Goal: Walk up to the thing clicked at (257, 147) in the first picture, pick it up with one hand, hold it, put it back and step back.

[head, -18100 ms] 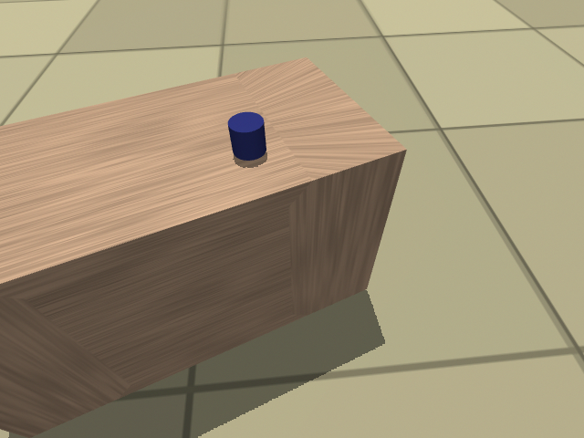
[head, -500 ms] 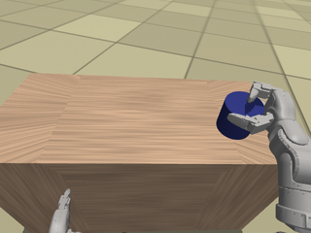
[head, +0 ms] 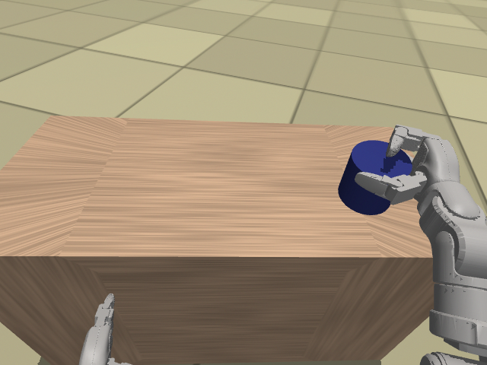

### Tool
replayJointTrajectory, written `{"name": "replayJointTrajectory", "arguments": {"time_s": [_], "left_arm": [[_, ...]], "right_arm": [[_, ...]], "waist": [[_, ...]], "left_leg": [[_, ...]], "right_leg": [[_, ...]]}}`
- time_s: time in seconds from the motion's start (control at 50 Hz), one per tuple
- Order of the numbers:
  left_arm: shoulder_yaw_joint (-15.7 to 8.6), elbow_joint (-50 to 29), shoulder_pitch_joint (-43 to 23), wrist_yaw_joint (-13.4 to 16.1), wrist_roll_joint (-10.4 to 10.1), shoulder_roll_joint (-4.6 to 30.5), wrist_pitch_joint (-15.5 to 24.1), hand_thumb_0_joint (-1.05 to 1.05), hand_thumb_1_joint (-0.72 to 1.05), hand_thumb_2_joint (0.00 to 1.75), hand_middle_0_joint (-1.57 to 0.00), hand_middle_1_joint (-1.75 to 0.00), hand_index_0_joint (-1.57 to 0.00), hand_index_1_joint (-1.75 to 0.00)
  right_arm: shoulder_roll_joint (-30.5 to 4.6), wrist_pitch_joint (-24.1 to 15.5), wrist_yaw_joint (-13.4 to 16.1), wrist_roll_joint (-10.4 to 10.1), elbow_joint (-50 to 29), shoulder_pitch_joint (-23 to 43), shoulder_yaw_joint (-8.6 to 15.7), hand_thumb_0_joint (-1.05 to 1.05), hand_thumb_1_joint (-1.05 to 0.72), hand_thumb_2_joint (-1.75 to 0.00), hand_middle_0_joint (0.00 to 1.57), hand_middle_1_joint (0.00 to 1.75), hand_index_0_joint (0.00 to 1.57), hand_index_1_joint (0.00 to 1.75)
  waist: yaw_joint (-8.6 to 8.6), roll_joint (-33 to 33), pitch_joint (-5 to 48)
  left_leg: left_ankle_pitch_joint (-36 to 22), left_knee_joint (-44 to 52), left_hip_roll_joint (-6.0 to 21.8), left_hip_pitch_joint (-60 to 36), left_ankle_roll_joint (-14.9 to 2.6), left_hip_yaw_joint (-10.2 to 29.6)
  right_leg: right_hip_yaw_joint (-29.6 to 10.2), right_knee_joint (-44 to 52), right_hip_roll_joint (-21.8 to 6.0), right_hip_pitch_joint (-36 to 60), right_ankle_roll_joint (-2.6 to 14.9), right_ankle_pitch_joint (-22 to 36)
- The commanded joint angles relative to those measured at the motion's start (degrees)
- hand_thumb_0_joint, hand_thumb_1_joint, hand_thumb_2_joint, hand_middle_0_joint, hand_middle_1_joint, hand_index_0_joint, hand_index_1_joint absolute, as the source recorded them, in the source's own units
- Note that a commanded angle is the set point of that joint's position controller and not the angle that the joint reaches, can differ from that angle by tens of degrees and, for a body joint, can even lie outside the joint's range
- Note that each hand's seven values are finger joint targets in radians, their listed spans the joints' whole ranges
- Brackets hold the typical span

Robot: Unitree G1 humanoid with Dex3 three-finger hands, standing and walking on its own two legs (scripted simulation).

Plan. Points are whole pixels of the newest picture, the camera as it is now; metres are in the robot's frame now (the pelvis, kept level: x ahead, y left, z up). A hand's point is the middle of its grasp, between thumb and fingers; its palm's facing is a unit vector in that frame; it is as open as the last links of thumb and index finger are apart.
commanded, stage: crouch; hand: right
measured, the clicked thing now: (371, 178) +0.35 -0.17 +0.19
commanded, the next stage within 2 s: lower in 1.30 s
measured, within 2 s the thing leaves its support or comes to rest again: neither
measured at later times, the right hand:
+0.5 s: hand (358, 160) +0.44 -0.18 +0.16, palm faces +0.15 +0.99 +0.00, open 7.3 cm
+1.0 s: hand (347, 158) +0.50 -0.19 +0.12, palm faces +0.14 +0.99 +0.00, open 7.4 cm
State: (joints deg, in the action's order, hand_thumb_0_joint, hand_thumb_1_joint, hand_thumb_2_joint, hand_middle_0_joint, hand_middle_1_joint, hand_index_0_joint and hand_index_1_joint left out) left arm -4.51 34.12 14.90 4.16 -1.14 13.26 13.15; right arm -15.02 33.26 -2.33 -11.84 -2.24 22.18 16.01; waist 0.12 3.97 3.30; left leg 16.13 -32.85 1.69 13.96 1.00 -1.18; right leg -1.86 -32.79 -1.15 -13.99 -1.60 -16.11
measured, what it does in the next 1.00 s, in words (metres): stands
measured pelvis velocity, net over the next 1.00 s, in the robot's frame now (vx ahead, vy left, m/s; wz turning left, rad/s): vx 0.01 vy -0.01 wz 0.05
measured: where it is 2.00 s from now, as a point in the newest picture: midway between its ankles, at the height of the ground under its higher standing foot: outside the picture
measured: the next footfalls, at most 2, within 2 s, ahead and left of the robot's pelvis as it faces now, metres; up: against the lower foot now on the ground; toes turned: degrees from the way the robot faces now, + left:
none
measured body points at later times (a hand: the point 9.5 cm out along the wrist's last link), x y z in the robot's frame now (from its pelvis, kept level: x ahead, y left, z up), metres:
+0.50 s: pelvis -0.01 +0.00 -0.01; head +0.00 +0.00 +0.44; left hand +0.13 +0.26 -0.07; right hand +0.43 -0.23 +0.16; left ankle +0.02 +0.13 -0.73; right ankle +0.02 -0.14 -0.73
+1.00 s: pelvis +0.01 -0.01 -0.02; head +0.06 -0.02 +0.43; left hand +0.14 +0.26 -0.07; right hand +0.49 -0.24 +0.12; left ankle +0.02 +0.13 -0.73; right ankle +0.02 -0.14 -0.73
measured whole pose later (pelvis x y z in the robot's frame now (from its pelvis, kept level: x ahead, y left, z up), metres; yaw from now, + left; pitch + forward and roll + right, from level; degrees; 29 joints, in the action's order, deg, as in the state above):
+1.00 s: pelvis +0.01 -0.01 -0.02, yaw +3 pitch +11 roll +1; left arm -0.8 23.3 17.2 2.2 1.1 13.2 10.6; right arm -25.0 -8.8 -2.8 -4.2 60.0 49.1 21.6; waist -7.4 0.3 4.8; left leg 16.9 -39.0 0.0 32.8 1.6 1.1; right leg 0.2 -41.9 -2.8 -33.0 -1.1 -19.5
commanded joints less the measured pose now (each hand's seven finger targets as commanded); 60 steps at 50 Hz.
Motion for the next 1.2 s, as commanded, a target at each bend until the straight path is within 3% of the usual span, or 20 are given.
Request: {"name": "replayJointTrajectory", "arguments": {"time_s": [0.0, 0.14, 0.3, 0.34, 0.38, 0.48, 0.52, 0.56, 0.62, 0.66, 0.72, 0.8, 0.84, 0.9, 0.96, 1.02, 1.04, 1.08, 1.12, 1.18], "left_arm": [[-1.8, -9.3, -8.0, 0.4, -0.4, 5.8, 4.2, 0.0, -0.54, 0.05, -0.04, -0.05, -0.04, -0.05], [-3.6, -8.1, -7.1, 0.0, 0.2, 7.5, 6.0, 0.0, -0.54, 0.04, -0.05, -0.05, -0.05, -0.05], [-2.0, -11.4, -7.2, 0.2, 0.7, 7.2, 7.1, 0.0, -0.53, 0.04, -0.05, -0.05, -0.05, -0.04], [0.5, -10.2, -5.9, 0.0, 0.7, 4.7, 6.7, 0.0, -0.53, 0.04, -0.05, -0.05, -0.05, -0.04], [-1.7, -11.3, -6.4, 0.3, 0.8, 7.3, 6.6, 0.0, -0.53, 0.04, -0.05, -0.05, -0.05, -0.04], [0.9, -11.0, -2.9, -0.6, 0.9, 4.9, 5.5, 0.0, -0.52, 0.03, -0.05, -0.05, -0.06, -0.04], [-1.5, -13.7, -3.6, -0.3, 1.1, 7.8, 5.4, 0.0, -0.52, 0.03, -0.05, -0.05, -0.06, -0.04], [1.7, -14.8, -2.3, -1.0, 1.1, 4.7, 4.7, 0.0, -0.53, 0.04, -0.05, -0.05, -0.06, -0.04], [-0.3, -17.0, -3.7, -0.7, 1.1, 7.3, 4.2, 0.0, -0.52, 0.03, -0.05, -0.05, -0.06, -0.04], [1.2, -19.8, -3.1, -0.8, 1.2, 6.5, 3.8, 0.0, -0.52, 0.04, -0.05, -0.05, -0.06, -0.04], [-0.4, -15.5, 3.0, -0.8, 1.2, 6.8, 2.2, 0.0, -0.52, 0.04, -0.05, -0.05, -0.06, -0.04], [-0.2, -18.9, -2.0, -0.7, 1.6, 7.5, 1.9, 0.0, -0.52, 0.04, -0.05, -0.05, -0.06, -0.04], [1.1, -18.9, 1.2, -1.1, 1.5, 6.4, 1.4, 0.0, -0.52, 0.04, -0.05, -0.05, -0.06, -0.05], [-0.7, -21.5, 0.0, -1.0, 1.8, 9.1, 0.6, 0.0, -0.53, 0.05, -0.05, -0.05, -0.05, -0.05], [-0.6, -17.6, 3.5, -1.6, 1.7, 7.5, -0.4, 0.0, -0.53, 0.05, -0.05, -0.05, -0.05, -0.05], [-0.6, -24.9, -4.1, -1.3, 1.5, 8.7, 0.0, 0.0, -0.54, 0.05, -0.05, -0.05, -0.05, -0.05], [-1.8, -21.0, -0.2, -1.2, 1.5, 9.1, -0.5, 0.0, -0.53, 0.05, -0.05, -0.05, -0.05, -0.05], [-0.9, -21.2, 3.7, -1.7, 1.5, 8.1, -1.0, 0.0, -0.53, 0.04, -0.05, -0.05, -0.05, -0.05], [-1.0, -24.6, 0.8, -1.6, 1.5, 8.7, -0.8, 0.0, -0.53, 0.05, -0.05, -0.05, -0.05, -0.05], [0.7, -19.5, 4.8, -2.5, 1.5, 5.9, -1.8, 0.0, -0.54, 0.05, -0.05, -0.05, -0.05, -0.05]], "right_arm": [[-11.1, -7.0, 0.1, -0.7, -7.8, 28.1, 3.7, 0.0, -0.17, -1.29, 1.29, 1.43, 1.34, 1.43], [-13.5, -14.9, 0.3, 1.1, 3.0, 37.8, 3.7, 0.0, -0.18, -1.29, 1.28, 1.42, 1.33, 1.42], [-19.0, -26.2, 1.1, 2.9, 16.4, 48.2, 5.4, 0.0, -0.14, -1.28, 1.26, 1.41, 1.31, 1.41], [-18.4, -28.3, 0.8, 3.2, 21.5, 49.4, 4.7, 0.0, -0.12, -1.28, 1.27, 1.42, 1.31, 1.42], [-19.9, -30.6, 0.8, 3.5, 25.3, 51.6, 5.2, 0.0, -0.12, -1.29, 1.27, 1.42, 1.32, 1.42], [-21.5, -35.6, 0.3, 4.2, 35.4, 52.9, 5.6, 0.0, -0.08, -1.3, 1.26, 1.43, 1.31, 1.43], [-23.5, -37.8, 0.4, 4.5, 35.3, 56.3, 6.4, 0.0, -0.08, -1.29, 1.25, 1.42, 1.3, 1.42], [-22.5, -39.5, 0.0, 4.7, 38.1, 56.7, 5.7, 0.0, -0.08, -1.28, 1.24, 1.41, 1.29, 1.41], [-23.9, -41.8, -0.1, 5.1, 41.7, 57.8, 6.1, 0.0, -0.06, -1.28, 1.23, 1.41, 1.29, 1.41], [-25.8, -43.8, -0.2, 5.3, 38.1, 62.8, 6.7, 0.0, -0.06, -1.28, 1.24, 1.41, 1.29, 1.41], [-24.8, -44.2, -0.3, 5.6, 46.4, 57.0, 6.9, 0.0, -0.08, -1.26, 1.23, 1.39, 1.28, 1.39], [-26.5, -46.7, 0.2, 6.2, 43.4, 63.0, 7.1, 0.0, -0.08, -1.26, 1.21, 1.38, 1.26, 1.38], [-23.2, -46.8, -0.2, 6.0, 47.8, 58.3, 5.7, 0.0, -0.08, -1.27, 1.22, 1.39, 1.27, 1.39], [-28.2, -48.1, -0.2, 6.4, 43.3, 61.6, 8.0, 0.0, -0.13, -1.26, 1.23, 1.38, 1.28, 1.38], [-23.8, -47.7, -0.6, 6.1, 48.3, 57.7, 6.5, 0.0, -0.14, -1.25, 1.23, 1.37, 1.27, 1.37], [-27.8, -48.9, -0.1, 6.4, 42.4, 63.5, 8.1, 0.0, -0.12, -1.26, 1.22, 1.38, 1.27, 1.38], [-24.5, -48.1, -0.3, 6.6, 50.8, 57.2, 6.7, 0.0, -0.11, -1.26, 1.22, 1.38, 1.27, 1.38], [-23.9, -48.7, -0.8, 6.2, 47.9, 59.1, 6.5, 0.0, -0.14, -1.28, 1.24, 1.4, 1.29, 1.4], [-28.0, -49.3, -0.5, 6.6, 43.3, 62.6, 8.3, 0.0, -0.13, -1.29, 1.25, 1.41, 1.3, 1.41], [-23.0, -48.6, -1.4, 6.2, 51.3, 56.4, 6.8, 0.0, -0.14, -1.28, 1.25, 1.4, 1.29, 1.4]], "waist": [[-1.18, -4.5, 8.8], [-3.04, -3.5, 12.8], [-3.25, -3.4, 19.2], [-3.45, -1.5, 18.2], [-4.07, -1.8, 19.0], [-5.02, -0.7, 16.7], [-5.92, -1.1, 21.4], [-5.83, -1.8, 20.4], [-6.85, -1.3, 23.5], [-6.69, 0.6, 28.5], [-7.05, 0.1, 23.0], [-7.1, 2.5, 27.9], [-7.67, 1.6, 27.4], [-7.06, 4.3, 32.0], [-8.22, 2.8, 25.9], [-7.44, 1.5, 32.2], [-8.57, 1.1, 27.1], [-9.29, 2.5, 28.1], [-8.53, 3.0, 31.9], [-9.18, 3.0, 24.2]], "left_leg": [[-8.2, 6.2, -1.6, 1.4, 0.23, -1.8], [-8.0, 4.7, -1.5, 3.0, 0.19, -1.1], [-9.7, 2.9, -1.5, 1.7, 0.18, -0.1], [-9.5, 2.8, -1.5, 2.8, -0.01, 0.2], [-8.9, 2.7, -1.7, 3.7, -0.09, 0.3], [-6.7, 2.5, -2.3, 6.8, -0.36, 0.2], [-9.0, 1.7, -2.3, 5.8, -0.25, 0.4], [-8.9, 1.6, -2.3, 5.9, -0.11, 0.6], [-9.9, 0.6, -2.4, 7.4, -0.33, 0.7], [-13.7, -0.6, -2.5, 5.7, -0.38, 0.6], [-13.1, -0.9, -2.5, 7.9, -0.39, 0.7], [-12.5, -2.0, -2.9, 9.3, -0.71, 0.3], [-14.7, -2.6, -3.3, 10.2, -0.72, -0.2], [-18.5, -3.8, -3.5, 9.8, -0.93, -0.2], [-18.3, -3.8, -3.3, 10.9, -0.94, 0.1], [-17.8, -4.3, -3.1, 7.7, -0.58, 0.4], [-16.8, -4.3, -3.3, 10.7, -0.65, 0.1], [-17.6, -4.4, -3.6, 12.3, -0.74, 0.0], [-20.4, -5.3, -3.3, 10.6, -0.67, 0.3], [-18.0, -5.7, -3.4, 14.2, -0.93, 0.2]], "right_leg": [[2.0, 4.8, 1.3, 3.6, 2.33, 6.3], [2.0, 3.5, 0.9, 3.3, 2.26, 5.2], [2.3, 1.6, 0.9, 0.9, 2.18, 6.3], [2.5, 1.5, 0.9, 0.1, 2.1, 6.0], [2.4, 1.6, 0.7, -0.4, 2.01, 5.5], [2.4, 1.7, 0.3, -2.8, 1.98, 3.1], [2.5, 0.5, 0.3, -1.7, 2.04, 5.0], [2.8, 0.1, 0.6, -4.0, 2.31, 4.8], [2.6, -0.9, 0.3, -2.8, 2.12, 5.8], [2.6, -2.2, 0.2, -0.6, 1.85, 10.1], [2.9, -2.6, 0.6, -5.0, 2.11, 8.8], [2.5, -3.8, -0.1, -3.3, 1.67, 9.3], [2.1, -4.5, -0.4, -2.4, 1.42, 13.4], [1.8, -6.1, -0.7, 0.6, 0.85, 22.1], [2.3, -6.2, -0.4, -4.1, 1.29, 18.6], [2.6, -6.4, -0.3, -4.0, 1.74, 14.9], [2.6, -6.4, -0.4, -4.9, 1.71, 14.2], [2.1, -6.9, -0.5, -3.1, 1.45, 17.5], [2.5, -8.1, -0.4, -1.7, 1.54, 20.3], [2.2, -8.2, -0.5, -6.8, 1.32, 18.5]]}}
